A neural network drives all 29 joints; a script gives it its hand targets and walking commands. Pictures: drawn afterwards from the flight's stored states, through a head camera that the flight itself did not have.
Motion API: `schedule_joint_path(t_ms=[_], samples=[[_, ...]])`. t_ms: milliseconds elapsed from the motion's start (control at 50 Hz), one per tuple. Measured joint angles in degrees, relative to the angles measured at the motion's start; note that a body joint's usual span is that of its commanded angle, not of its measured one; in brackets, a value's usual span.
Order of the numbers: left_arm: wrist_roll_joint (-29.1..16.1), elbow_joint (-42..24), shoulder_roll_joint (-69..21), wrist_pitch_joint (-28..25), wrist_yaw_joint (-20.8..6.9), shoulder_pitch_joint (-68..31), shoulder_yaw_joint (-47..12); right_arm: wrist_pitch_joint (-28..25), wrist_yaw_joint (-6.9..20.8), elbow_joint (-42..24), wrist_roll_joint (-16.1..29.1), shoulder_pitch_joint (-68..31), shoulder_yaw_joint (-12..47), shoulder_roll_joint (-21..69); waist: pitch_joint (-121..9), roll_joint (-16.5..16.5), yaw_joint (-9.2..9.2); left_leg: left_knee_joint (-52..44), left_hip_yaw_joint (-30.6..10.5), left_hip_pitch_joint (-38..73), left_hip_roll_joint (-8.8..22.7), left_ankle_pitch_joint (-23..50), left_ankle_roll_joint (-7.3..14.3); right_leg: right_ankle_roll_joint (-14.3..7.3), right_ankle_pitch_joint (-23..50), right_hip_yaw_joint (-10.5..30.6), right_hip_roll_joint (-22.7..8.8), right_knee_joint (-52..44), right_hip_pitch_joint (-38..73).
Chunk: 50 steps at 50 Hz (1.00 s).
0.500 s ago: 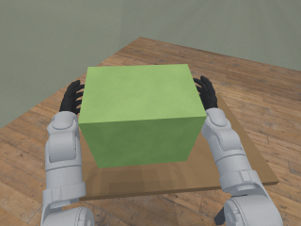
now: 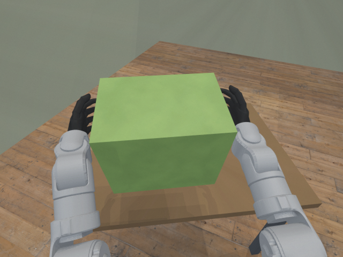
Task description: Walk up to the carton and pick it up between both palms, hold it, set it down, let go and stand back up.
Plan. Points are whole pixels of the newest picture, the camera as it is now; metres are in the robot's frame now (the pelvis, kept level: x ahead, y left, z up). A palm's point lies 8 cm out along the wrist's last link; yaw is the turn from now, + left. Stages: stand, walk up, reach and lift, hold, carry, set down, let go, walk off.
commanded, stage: hold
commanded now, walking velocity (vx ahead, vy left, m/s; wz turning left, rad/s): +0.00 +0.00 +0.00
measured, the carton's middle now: (162, 135) +0.37 +0.01 +0.13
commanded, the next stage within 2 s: none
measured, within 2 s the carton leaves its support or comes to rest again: neither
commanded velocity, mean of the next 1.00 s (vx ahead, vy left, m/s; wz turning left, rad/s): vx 0.00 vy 0.00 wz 0.00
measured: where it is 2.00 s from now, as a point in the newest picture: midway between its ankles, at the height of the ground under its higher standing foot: outside the picture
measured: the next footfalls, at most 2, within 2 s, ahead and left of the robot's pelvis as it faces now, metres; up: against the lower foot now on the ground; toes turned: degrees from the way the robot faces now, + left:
none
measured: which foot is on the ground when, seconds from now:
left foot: down 0.00-1.00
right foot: down 0.00-1.00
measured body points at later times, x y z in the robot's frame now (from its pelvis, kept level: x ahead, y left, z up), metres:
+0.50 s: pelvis +0.00 +0.00 +0.00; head -0.05 +0.03 +0.45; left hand +0.36 +0.19 +0.18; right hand +0.36 -0.17 +0.19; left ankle +0.02 +0.15 -0.75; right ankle -0.01 -0.13 -0.75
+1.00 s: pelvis +0.00 +0.01 +0.00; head -0.04 +0.03 +0.45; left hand +0.36 +0.18 +0.18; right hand +0.36 -0.17 +0.18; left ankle +0.02 +0.15 -0.75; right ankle -0.01 -0.13 -0.75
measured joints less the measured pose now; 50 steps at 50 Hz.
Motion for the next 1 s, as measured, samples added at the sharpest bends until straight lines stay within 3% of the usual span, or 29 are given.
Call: schedule_joint_path(t_ms=[180, 420, 560, 660, 800, 1000], samples=[[1.1, 3.0, 0.8, 0.0, -0.3, -3.5, -0.4, -0.4, 1.1, 2.1, -2.3, -1.8, -2.5, 0.6, 1.0, 0.0, -0.67, -0.1, -0.7, 0.3, -0.2, 0.3, -0.1, -0.1, -0.1, -0.7, -0.2, 0.3, 0.5], [0.6, 2.8, 0.1, -1.6, 0.1, -2.8, 0.1, -1.9, 0.6, 2.2, -1.1, -1.4, -1.2, -0.2, 0.6, -0.1, -0.19, 0.4, 0.0, -0.2, 0.0, 0.1, 0.1, 0.0, 0.3, 0.1, 0.0, 0.1, -0.1], [1.7, 2.6, 0.4, 0.0, -1.6, -1.5, 0.9, -0.7, -0.2, 3.1, -0.6, -0.8, -0.1, 0.6, 0.4, -1.6, 0.26, 0.1, 0.1, 0.3, -0.2, 0.3, 0.2, 0.2, 0.6, 0.1, -0.2, -0.5, 0.6], [0.4, 0.9, 1.5, -0.6, -0.6, -0.7, -1.1, -1.6, 0.4, 1.2, -0.6, 0.0, -1.9, 1.6, 0.1, -2.0, 0.12, 0.9, -0.2, -0.9, -0.5, 0.2, 0.3, 0.3, 0.5, -0.2, -0.5, 0.0, -0.4], [1.6, 2.3, 0.7, 0.5, 0.2, -2.0, -1.9, -1.3, 1.9, 3.4, -1.5, -0.9, -3.2, 0.9, 0.3, -1.7, 0.08, 0.4, 0.2, -1.4, -0.8, 0.6, 0.6, 0.5, 0.7, 0.2, -0.8, 0.2, -1.3], [0.8, 1.6, -0.4, -0.5, 1.2, -1.3, -1.2, -1.5, 1.3, 2.8, -0.2, -1.0, -1.1, -0.8, -0.2, -0.5, 0.16, 0.4, 0.8, -0.8, -0.2, 0.0, 0.4, 0.3, 0.5, 0.8, -0.2, -0.1, -0.9]])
